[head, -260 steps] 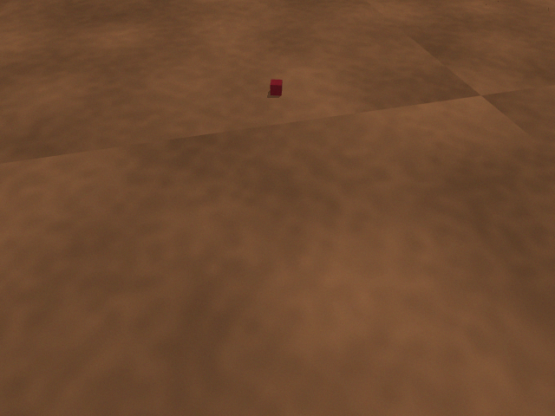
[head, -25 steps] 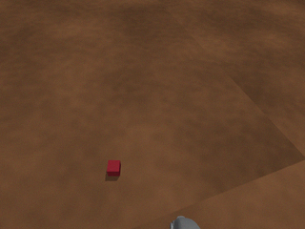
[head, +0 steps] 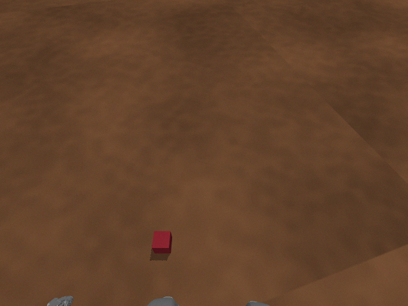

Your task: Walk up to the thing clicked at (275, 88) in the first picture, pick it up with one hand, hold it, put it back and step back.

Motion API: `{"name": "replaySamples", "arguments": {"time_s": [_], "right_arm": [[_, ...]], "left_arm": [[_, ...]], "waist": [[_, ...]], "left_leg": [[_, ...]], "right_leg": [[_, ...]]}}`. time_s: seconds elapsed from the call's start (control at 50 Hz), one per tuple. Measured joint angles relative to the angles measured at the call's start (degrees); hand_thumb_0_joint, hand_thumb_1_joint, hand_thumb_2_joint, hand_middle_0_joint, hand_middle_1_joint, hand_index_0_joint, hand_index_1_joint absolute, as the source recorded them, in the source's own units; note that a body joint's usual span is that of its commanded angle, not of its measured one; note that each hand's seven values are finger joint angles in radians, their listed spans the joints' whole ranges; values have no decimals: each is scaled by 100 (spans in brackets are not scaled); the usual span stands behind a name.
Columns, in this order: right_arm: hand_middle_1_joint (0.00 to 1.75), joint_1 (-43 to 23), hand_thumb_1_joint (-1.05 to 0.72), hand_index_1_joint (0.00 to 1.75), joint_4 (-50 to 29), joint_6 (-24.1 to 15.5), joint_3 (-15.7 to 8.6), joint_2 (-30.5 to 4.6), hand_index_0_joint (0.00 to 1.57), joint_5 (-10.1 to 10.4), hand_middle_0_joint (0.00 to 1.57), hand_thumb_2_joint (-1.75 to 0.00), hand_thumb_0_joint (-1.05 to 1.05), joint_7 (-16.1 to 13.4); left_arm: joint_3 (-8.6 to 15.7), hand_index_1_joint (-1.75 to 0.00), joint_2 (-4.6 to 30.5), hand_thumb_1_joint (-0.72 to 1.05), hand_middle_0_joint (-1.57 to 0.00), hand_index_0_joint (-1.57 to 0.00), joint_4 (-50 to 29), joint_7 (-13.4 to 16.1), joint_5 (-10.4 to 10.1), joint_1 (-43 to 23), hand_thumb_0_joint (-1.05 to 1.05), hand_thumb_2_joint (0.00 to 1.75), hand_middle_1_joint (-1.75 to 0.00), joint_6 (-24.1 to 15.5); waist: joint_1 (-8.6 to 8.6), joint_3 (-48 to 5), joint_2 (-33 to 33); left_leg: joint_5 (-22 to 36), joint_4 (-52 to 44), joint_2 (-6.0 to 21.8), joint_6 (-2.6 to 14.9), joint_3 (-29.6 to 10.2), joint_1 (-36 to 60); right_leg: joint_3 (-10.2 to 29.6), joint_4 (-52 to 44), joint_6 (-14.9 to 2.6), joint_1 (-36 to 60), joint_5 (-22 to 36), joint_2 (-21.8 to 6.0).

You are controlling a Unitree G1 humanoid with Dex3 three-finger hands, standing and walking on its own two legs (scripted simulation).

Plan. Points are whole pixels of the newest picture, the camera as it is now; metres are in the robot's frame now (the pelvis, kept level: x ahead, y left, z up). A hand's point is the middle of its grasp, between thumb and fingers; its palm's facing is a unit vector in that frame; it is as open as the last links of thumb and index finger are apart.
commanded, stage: walk up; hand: left
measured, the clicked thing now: (162, 242) +0.48 +0.23 -0.71
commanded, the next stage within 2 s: stand in 1.32 s
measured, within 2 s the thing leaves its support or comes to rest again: neither
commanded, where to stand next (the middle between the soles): +0.10 +0.00 m, yaw -1 degrees
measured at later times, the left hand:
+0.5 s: hand out of the picture +0.08 +0.27 -0.13, palm faces +0.03 -0.94 -0.34, open 7.4 cm
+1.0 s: hand out of the picture +0.11 +0.26 -0.13, palm faces +0.00 -0.95 -0.32, open 7.4 cm
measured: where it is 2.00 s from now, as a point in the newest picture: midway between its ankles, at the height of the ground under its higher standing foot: outside the picture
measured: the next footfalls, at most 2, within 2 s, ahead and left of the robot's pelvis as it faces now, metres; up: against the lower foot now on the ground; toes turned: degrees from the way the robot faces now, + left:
none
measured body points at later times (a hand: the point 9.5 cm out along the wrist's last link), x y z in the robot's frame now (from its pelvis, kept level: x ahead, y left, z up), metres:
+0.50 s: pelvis +0.03 +0.01 +0.03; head +0.04 +0.01 +0.48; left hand +0.08 +0.32 -0.11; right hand +0.16 -0.28 -0.10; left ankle +0.07 +0.13 -0.71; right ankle +0.05 -0.13 -0.71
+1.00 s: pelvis +0.03 +0.01 +0.03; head +0.05 +0.01 +0.48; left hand +0.11 +0.31 -0.10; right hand +0.11 -0.29 -0.10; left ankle +0.07 +0.14 -0.71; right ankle +0.05 -0.13 -0.71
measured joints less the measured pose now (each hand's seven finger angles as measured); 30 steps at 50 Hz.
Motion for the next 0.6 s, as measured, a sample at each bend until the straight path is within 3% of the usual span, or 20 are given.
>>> {"name": "replaySamples", "arguments": {"time_s": [0.08,0.28,0.6], "right_arm": [[30,-214,-90,30,192,80,94,89,20,7,20,-90,1,24],[30,-643,-90,30,617,66,246,225,20,40,20,-90,1,77],[30,-1113,-90,30,1157,71,244,273,20,86,20,-90,1,50]], "left_arm": [[-1,-30,-49,90,-21,-20,304,1,-39,-135,1,89,-30,119],[-77,-30,-155,90,-21,-20,1059,-74,-5,-147,1,89,-30,73],[-71,-30,-222,90,-20,-20,1456,-60,-11,-661,1,89,-30,58]], "waist": [[8,-67,-76],[67,-223,-117],[77,-258,-16]], "left_leg": [[-186,168,56,-21,-47,-41],[67,-529,57,-42,-123,256],[520,-1550,-35,-29,-110,877]], "right_leg": [[51,-94,-89,97,-157,139],[-47,-1067,76,541,387,163],[-76,-2018,126,1140,790,94]]}}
